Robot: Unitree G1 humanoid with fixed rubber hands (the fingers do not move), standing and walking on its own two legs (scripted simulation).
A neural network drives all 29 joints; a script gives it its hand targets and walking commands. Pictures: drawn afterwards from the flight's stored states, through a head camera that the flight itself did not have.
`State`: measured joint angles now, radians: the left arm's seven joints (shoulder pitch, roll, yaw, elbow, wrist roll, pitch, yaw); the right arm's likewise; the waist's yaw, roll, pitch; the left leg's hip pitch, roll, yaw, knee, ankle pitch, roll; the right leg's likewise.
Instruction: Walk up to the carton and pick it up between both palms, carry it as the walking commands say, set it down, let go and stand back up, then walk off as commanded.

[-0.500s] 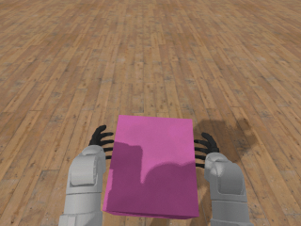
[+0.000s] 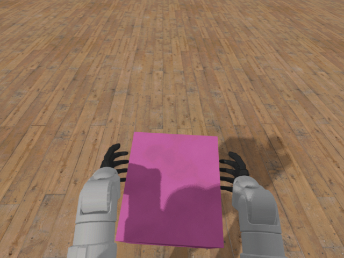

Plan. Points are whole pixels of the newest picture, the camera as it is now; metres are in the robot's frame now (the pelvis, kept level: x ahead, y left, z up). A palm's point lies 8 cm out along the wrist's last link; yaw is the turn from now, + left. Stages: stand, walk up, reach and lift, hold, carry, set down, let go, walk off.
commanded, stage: carry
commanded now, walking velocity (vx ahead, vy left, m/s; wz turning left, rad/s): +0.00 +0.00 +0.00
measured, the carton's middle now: (172, 191) +0.30 +0.01 -0.03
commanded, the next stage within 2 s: hold in 0.24 s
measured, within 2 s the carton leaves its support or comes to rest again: neither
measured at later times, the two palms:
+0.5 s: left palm (105, 185) +0.27 +0.16 +0.04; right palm (237, 202) +0.24 -0.14 +0.03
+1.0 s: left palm (111, 186) +0.30 +0.17 -0.01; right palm (231, 203) +0.27 -0.14 -0.02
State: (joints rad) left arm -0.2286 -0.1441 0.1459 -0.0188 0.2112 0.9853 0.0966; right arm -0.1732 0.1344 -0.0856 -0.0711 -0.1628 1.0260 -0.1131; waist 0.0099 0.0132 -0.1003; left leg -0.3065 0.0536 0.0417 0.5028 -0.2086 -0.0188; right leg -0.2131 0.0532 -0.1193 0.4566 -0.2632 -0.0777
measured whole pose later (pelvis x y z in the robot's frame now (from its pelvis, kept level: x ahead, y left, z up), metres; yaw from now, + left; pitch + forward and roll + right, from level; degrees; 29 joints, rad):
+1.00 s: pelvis -0.02 +0.06 +0.00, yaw -10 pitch +0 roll +0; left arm -0.37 -0.18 0.38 0.53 0.35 0.50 0.04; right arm -0.39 0.09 -0.31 0.60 -0.32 0.48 0.08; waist 0.04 0.00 0.02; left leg -0.30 -0.06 -0.03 0.52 -0.22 0.02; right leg -0.30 0.05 0.12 0.55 -0.25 0.00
